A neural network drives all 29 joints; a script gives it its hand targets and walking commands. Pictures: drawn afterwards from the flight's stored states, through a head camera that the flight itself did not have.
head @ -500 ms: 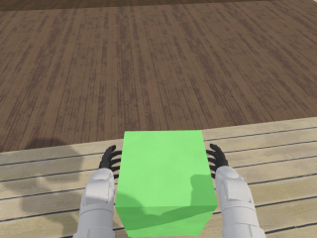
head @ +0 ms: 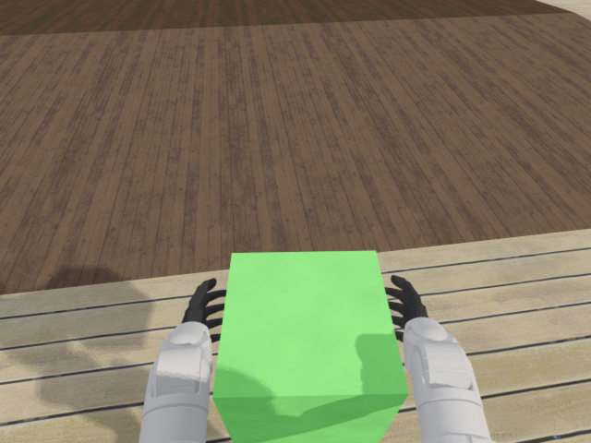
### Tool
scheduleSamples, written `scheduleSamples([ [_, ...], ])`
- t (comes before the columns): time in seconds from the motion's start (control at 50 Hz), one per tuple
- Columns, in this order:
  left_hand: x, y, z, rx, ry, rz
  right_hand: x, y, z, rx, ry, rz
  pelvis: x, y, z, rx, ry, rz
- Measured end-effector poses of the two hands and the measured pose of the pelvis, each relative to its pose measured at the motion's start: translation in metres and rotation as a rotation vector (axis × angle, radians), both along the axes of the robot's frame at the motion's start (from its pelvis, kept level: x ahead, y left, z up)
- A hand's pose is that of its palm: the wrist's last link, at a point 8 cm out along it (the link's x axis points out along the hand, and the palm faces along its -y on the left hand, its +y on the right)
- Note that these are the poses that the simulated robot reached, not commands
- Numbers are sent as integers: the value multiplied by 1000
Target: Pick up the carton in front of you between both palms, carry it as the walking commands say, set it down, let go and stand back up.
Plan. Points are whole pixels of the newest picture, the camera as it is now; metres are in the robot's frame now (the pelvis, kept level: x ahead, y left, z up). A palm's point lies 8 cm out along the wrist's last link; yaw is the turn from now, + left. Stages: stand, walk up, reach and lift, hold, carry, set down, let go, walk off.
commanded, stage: hold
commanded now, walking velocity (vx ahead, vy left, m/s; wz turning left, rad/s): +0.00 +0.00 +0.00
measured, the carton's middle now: (305, 356) +0.29 +0.00 -0.03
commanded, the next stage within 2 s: carry in 0.50 s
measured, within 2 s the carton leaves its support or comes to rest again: neither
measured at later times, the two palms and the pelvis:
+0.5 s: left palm (193, 334) +0.27 +0.15 +0.05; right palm (418, 330) +0.28 -0.15 +0.05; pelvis -0.02 +0.00 +0.00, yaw +0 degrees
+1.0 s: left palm (204, 252) +0.39 +0.15 +0.09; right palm (404, 245) +0.39 -0.15 +0.09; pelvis +0.13 +0.00 -0.02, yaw -1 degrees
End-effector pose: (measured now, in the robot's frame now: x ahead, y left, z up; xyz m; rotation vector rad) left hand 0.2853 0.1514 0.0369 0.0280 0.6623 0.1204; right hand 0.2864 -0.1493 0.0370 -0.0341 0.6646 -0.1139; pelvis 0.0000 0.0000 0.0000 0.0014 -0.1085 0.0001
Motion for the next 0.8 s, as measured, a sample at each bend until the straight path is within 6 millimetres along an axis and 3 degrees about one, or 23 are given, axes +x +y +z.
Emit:
scheduleSamples([
  [0.14, -6, -1, 13, -1, -27, 0, -7, 0, 13, 1, -26, -5, -2, 0, 1, 0, -19, 2],
  [0.52, -9, 0, 12, -25, -13, 15, -10, 0, 12, 25, -13, -20, -16, 1, -3, 0, -8, -2],
  [0.66, 13, -5, 29, -29, -68, 8, 9, -5, 27, 40, -68, -39, 1, -1, -8, 3, 100, -24],
  [0.8, 49, -27, 52, -49, -117, 12, 39, -26, 48, 62, -117, -73, 44, -16, -13, -5, 166, -3],
])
